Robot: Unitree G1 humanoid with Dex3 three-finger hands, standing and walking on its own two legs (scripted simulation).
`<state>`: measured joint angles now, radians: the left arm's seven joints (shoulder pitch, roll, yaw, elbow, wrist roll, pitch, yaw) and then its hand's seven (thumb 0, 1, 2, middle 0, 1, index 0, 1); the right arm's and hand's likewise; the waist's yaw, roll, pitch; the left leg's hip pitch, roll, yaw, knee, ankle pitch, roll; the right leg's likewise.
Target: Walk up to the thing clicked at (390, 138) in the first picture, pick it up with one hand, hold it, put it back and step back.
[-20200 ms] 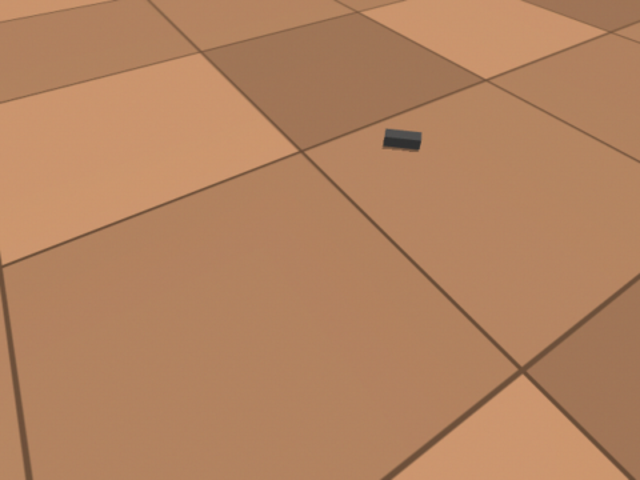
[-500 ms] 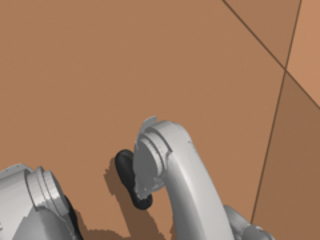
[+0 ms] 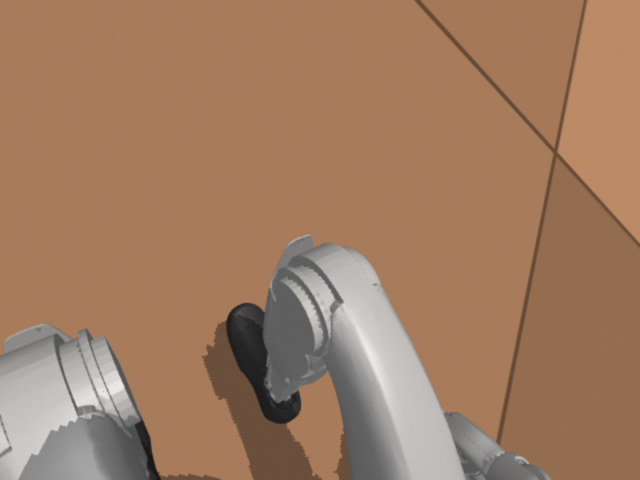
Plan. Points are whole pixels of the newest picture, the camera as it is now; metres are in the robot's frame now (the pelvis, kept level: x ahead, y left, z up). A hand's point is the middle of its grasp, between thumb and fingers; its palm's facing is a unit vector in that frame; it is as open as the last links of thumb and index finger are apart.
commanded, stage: close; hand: left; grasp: from above
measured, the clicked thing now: out of the picture +0.46 +0.33 -0.28
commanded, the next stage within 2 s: settle in 0.68 s
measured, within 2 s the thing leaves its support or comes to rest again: leaves its support in 1.02 s
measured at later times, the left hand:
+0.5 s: hand out of the picture +0.45 +0.33 -0.25, palm faces -0.47 -0.11 -0.88, open 10.7 cm
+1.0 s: hand out of the picture +0.45 +0.33 -0.25, palm faces -0.45 -0.12 -0.88, open 10.4 cm
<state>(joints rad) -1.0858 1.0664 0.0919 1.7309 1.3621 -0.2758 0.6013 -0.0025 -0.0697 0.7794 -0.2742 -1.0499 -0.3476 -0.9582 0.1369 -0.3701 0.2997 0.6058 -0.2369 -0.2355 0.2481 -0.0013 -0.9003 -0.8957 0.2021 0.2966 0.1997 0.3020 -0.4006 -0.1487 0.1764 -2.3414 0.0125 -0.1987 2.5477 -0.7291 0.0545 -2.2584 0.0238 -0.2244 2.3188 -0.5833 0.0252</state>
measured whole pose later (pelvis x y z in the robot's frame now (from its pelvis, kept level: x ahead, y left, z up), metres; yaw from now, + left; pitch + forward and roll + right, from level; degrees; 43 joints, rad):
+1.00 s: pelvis +0.00 +0.00 +0.00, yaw +0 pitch +29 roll -15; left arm -1.06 1.06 0.14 1.67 1.36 -0.28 0.56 0.01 -0.05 0.53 -0.54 -0.79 -0.63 -0.66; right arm 0.15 -0.37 0.29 0.59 -0.23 -0.21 0.23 0.00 -0.91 -0.90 0.20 0.30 0.20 0.30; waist -0.39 -0.13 0.18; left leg -2.34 0.01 -0.21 2.54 -0.73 0.04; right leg -2.26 0.02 -0.23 2.31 -0.59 0.02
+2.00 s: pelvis +0.00 -0.01 +0.04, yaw +6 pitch +35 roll -10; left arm -0.99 0.81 0.03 1.31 1.24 -0.24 0.23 -0.01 -0.05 0.48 -0.68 -0.56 -0.73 -0.51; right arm 0.23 -0.31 0.10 0.64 -0.11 -0.01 0.13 0.00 -0.91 -0.90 0.20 0.30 0.20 0.30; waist -0.27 0.03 -0.04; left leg -2.30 -0.02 -0.10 2.35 -0.67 0.04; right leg -2.24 -0.02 -0.14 2.21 -0.59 0.00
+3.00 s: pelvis +0.02 +0.00 +0.30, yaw +12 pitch +22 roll -4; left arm -0.41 0.52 -0.12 0.78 1.01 -0.12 0.06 -0.01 -0.06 0.48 -0.70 -0.55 -0.75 -0.49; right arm 0.22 -0.24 -0.01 0.69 0.04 0.04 -0.04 0.00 -0.91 -0.90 0.20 0.30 0.20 0.30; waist -0.09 0.05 -0.19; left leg -1.31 0.00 -0.02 1.49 -0.57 0.04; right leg -1.30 0.02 -0.04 1.41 -0.50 0.02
